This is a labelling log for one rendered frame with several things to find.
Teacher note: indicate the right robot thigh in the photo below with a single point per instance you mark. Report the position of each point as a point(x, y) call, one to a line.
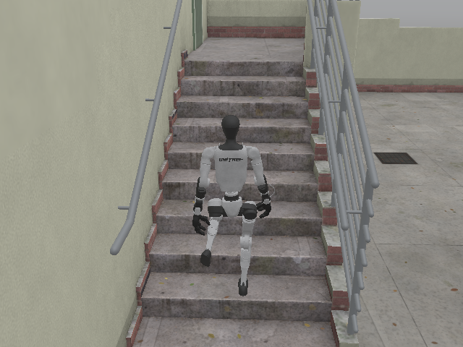
point(249, 214)

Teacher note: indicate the robot left forearm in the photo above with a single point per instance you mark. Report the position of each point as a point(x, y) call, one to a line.
point(199, 198)

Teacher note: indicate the robot right forearm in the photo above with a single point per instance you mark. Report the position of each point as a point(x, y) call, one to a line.
point(264, 193)

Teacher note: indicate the robot right hand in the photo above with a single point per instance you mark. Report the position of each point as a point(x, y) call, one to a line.
point(261, 206)

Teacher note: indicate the right robot upper arm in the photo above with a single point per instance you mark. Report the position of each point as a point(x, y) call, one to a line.
point(254, 154)

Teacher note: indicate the robot left hand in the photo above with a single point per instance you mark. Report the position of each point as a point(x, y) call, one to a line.
point(196, 223)

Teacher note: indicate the left robot upper arm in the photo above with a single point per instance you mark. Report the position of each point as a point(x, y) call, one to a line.
point(205, 166)

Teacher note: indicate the robot head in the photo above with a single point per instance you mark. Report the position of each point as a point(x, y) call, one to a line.
point(230, 125)

